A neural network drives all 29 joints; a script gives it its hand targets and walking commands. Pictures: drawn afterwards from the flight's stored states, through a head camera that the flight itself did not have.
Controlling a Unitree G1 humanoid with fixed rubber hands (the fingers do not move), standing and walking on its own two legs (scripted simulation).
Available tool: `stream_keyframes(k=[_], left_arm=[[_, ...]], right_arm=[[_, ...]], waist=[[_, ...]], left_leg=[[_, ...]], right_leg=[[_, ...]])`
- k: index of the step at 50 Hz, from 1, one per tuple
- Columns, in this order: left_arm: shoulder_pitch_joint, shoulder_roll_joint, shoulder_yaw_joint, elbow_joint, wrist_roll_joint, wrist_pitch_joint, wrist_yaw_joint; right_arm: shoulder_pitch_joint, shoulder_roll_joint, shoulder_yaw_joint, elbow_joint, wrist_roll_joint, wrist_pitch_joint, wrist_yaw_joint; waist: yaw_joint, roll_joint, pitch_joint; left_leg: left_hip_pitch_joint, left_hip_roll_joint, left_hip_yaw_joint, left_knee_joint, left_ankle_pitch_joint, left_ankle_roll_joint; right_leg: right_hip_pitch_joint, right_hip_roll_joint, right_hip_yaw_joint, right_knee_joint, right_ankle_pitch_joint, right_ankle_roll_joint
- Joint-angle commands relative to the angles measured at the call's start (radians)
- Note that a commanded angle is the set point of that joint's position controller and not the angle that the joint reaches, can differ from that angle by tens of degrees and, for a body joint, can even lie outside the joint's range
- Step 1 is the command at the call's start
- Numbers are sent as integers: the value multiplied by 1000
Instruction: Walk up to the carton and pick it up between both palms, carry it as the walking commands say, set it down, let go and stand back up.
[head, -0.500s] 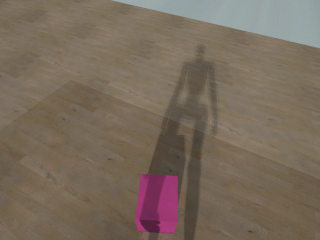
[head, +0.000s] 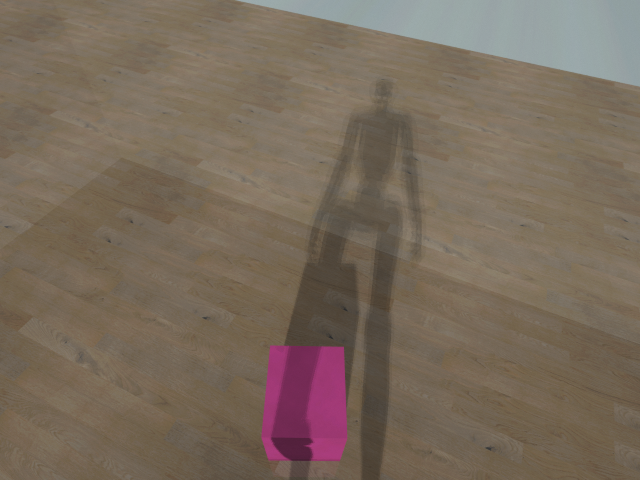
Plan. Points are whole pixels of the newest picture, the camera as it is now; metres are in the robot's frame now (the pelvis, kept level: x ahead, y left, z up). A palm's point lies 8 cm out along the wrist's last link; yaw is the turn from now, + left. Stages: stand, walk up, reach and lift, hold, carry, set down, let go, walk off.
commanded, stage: walk up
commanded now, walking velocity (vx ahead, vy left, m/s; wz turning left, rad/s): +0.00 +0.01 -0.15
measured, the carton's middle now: (305, 404) +0.43 +0.03 -0.65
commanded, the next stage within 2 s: stand in 1.02 s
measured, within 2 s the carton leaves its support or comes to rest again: neither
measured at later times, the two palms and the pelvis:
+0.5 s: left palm out of the picture +0.02 +0.22 -0.15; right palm out of the picture +0.02 -0.23 -0.15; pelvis +0.00 +0.00 +0.00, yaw -1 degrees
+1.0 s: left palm out of the picture +0.02 +0.21 -0.15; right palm out of the picture +0.01 -0.24 -0.14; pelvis -0.01 +0.00 +0.00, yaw -2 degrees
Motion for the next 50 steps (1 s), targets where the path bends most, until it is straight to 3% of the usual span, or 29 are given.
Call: stream_keyframes(k=[1,3,5,6,9,11,15,16,17,19,20,21,22,24,27,28,29,31,32,35,36,38,39,42,43,44,45,46,50], left_arm=[[50,111,20,-51,2,-13,1],[74,100,17,-46,3,-9,0],[80,109,20,-51,2,-12,2],[62,112,20,-54,0,-12,0],[54,115,23,-63,2,-8,-2],[72,112,24,-60,3,-7,2],[80,107,21,-59,8,-3,-3],[71,122,16,-53,4,-7,-2],[65,116,15,-55,4,-8,0],[65,122,15,-52,5,-11,2],[55,115,12,-48,6,-12,0],[45,129,14,-54,3,-10,2],[25,134,20,-58,0,-6,2],[42,124,13,-53,-2,-11,3],[75,108,15,-53,-1,-9,2],[64,111,15,-47,-3,-5,1],[38,112,13,-55,5,-11,1],[64,103,16,-48,3,-11,2],[49,115,17,-53,2,-8,1],[49,120,21,-47,0,-11,1],[54,135,25,-51,5,-12,3],[74,121,24,-50,4,-9,1],[73,130,20,-40,5,-8,-1],[34,136,23,-57,3,-13,-1],[50,121,20,-55,2,-8,-3],[43,119,15,-57,5,-10,-1],[28,119,21,-56,3,-13,-1],[53,118,18,-54,5,-12,0],[42,121,15,-53,-2,-19,3]], right_arm=[[79,-144,-21,-43,-2,-16,-8],[58,-150,-22,-40,-5,-9,-10],[53,-142,-23,-47,-2,-6,-12],[51,-143,-25,-50,0,-7,-12],[43,-160,-30,-47,-1,-4,-10],[42,-156,-30,-59,1,-7,-11],[55,-148,-33,-72,-2,-2,-8],[46,-172,-35,-67,-1,-1,-13],[56,-155,-32,-64,1,0,-5],[41,-138,-30,-70,-1,4,-8],[49,-132,-28,-72,1,2,-10],[28,-145,-32,-85,0,-1,-5],[30,-151,-33,-87,0,-2,-5],[62,-147,-30,-62,1,-5,-6],[36,-155,-33,-79,4,-5,-11],[37,-150,-30,-72,3,-2,-7],[36,-135,-29,-64,2,5,-6],[19,-134,-21,-72,6,-5,-2],[26,-146,-29,-80,1,-1,-7],[36,-137,-22,-66,4,-5,-6],[36,-146,-27,-70,4,-5,-8],[24,-151,-34,-75,0,-4,-8],[13,-154,-33,-80,1,-1,-9],[26,-145,-25,-75,2,-1,-8],[17,-148,-31,-79,2,1,-8],[35,-147,-32,-82,3,2,-5],[31,-143,-30,-70,1,2,-9],[26,-140,-29,-79,1,1,-3],[39,-138,-30,-73,7,1,-4]], waist=[[0,5,-40],[11,66,-36],[10,19,-46],[4,51,-34],[12,49,-16],[13,27,-56],[11,-18,-28],[10,27,-48],[11,-26,-31],[10,-45,-17],[-1,-15,-37],[6,-48,-31],[4,-14,-10],[7,-29,-17],[15,47,-36],[15,0,-45],[8,5,0],[10,20,-40],[12,-19,-17],[5,13,-27],[6,-7,-35],[10,24,-34],[12,-12,-41],[6,-12,-29],[6,26,-21],[7,-17,-31],[1,15,-25],[7,-27,-41],[1,-33,-62]], left_leg=[[103,182,-159,-83,233,-3],[81,191,-160,-107,209,11],[95,187,-148,-78,228,10],[85,170,-140,-86,206,4],[66,187,-155,-104,197,15],[116,205,-142,-78,250,19],[98,197,-134,-83,188,15],[106,193,-143,-74,168,15],[82,185,-143,-83,159,13],[94,159,-109,-62,130,-2],[110,155,-124,-59,114,-1],[95,156,-127,-69,113,3],[77,159,-127,-78,119,1],[89,173,-132,-87,174,6],[92,206,-143,-84,147,21],[85,197,-147,-103,122,22],[71,156,-111,-101,106,6],[83,186,-161,-126,84,16],[80,189,-133,-113,55,13],[87,160,-131,-95,141,2],[109,180,-133,-79,143,10],[95,201,-141,-86,130,16],[102,189,-133,-70,82,16],[84,160,-141,-85,63,4],[94,168,-132,-92,36,4],[101,175,-146,-107,25,9],[94,168,-145,-91,48,11],[106,174,-138,-84,69,10],[124,153,-122,-70,118,8]], right_leg=[[-111,-122,44,-23,280,-37],[-111,-119,36,-14,266,-32],[-113,-134,65,-33,298,-37],[-112,-132,60,-26,306,-41],[-106,-121,42,-15,263,-31],[-127,-113,33,10,298,-29],[-138,-121,45,-12,269,-36],[-143,-123,51,-4,296,-36],[-127,-122,47,-21,294,-34],[-157,-155,116,-61,296,-55],[-169,-148,119,-63,295,-57],[-164,-143,106,-57,303,-52],[-157,-144,108,-47,303,-50],[-139,-137,86,-39,284,-44],[-149,-121,67,3,257,-41],[-145,-118,57,-13,257,-32],[-163,-144,87,-48,269,-46],[-139,-118,64,-24,242,-43],[-166,-121,62,-32,258,-38],[-153,-133,97,-39,319,-42],[-169,-133,97,-33,292,-50],[-166,-123,82,-18,259,-49],[-178,-133,96,-36,250,-45],[-184,-145,134,-55,263,-57],[-194,-138,128,-69,246,-45],[-197,-134,115,-57,229,-52],[-202,-141,120,-57,239,-53],[-193,-131,107,-57,242,-54],[-173,-149,111,-67,310,-54]])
